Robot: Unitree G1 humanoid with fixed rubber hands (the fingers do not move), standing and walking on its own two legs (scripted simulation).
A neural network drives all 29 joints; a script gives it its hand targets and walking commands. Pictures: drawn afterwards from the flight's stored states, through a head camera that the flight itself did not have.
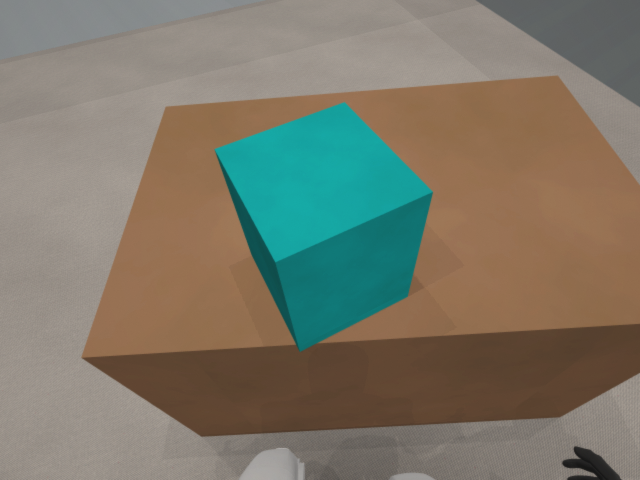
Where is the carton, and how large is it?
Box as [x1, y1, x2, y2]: [214, 102, 432, 351]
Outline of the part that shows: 344,102 214,149 251,254 300,351 407,296 432,191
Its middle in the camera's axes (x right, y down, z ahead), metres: +0.00 -0.02 +0.59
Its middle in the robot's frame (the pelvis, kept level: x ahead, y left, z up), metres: +0.45 +0.04 +0.01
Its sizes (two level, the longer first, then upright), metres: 0.210 0.200 0.250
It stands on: a pedestal, 0.63 m high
